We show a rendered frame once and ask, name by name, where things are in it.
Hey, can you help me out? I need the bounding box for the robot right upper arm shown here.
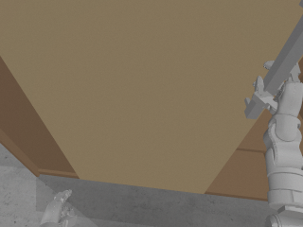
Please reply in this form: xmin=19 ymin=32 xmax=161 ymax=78
xmin=264 ymin=214 xmax=303 ymax=227

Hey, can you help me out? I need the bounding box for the right robot forearm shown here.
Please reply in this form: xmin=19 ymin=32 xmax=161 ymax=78
xmin=263 ymin=113 xmax=303 ymax=219

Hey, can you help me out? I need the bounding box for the robot left hand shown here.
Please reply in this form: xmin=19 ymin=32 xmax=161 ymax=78
xmin=41 ymin=189 xmax=78 ymax=227

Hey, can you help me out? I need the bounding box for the robot right hand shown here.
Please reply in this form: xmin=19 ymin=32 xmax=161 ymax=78
xmin=251 ymin=61 xmax=303 ymax=118

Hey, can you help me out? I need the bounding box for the handle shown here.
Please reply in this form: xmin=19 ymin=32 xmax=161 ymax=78
xmin=244 ymin=0 xmax=303 ymax=119

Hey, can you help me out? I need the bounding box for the wardrobe door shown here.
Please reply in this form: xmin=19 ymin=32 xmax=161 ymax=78
xmin=0 ymin=0 xmax=303 ymax=194
xmin=0 ymin=56 xmax=76 ymax=173

